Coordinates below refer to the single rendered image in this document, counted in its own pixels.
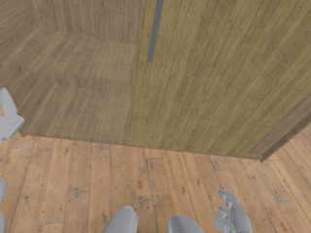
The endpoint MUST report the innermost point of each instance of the wardrobe door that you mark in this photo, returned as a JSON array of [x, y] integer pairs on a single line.
[[224, 73], [301, 110]]

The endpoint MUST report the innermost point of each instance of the left robot hand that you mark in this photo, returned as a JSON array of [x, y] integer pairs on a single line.
[[11, 122]]

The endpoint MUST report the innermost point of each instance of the left robot thigh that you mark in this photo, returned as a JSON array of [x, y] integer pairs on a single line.
[[123, 221]]

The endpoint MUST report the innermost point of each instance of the robot thigh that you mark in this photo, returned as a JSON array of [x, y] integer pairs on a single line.
[[123, 221], [182, 224]]

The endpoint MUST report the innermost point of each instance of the right robot hand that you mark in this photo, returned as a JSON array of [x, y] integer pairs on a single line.
[[232, 221]]

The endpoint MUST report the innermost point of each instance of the handle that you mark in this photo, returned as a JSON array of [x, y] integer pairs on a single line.
[[158, 9]]

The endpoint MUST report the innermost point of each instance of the right robot thigh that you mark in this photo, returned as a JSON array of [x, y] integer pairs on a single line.
[[182, 224]]

